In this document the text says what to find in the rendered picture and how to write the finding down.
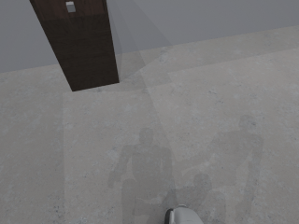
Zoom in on right robot thigh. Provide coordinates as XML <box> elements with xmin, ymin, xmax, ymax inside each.
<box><xmin>169</xmin><ymin>207</ymin><xmax>204</xmax><ymax>224</ymax></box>

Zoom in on cabinet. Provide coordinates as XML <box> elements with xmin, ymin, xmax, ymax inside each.
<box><xmin>29</xmin><ymin>0</ymin><xmax>120</xmax><ymax>91</ymax></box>

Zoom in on handle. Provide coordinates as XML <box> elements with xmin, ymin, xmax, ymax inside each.
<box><xmin>66</xmin><ymin>1</ymin><xmax>76</xmax><ymax>12</ymax></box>

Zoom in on drawer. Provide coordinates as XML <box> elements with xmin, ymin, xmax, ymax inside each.
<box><xmin>35</xmin><ymin>0</ymin><xmax>105</xmax><ymax>21</ymax></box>

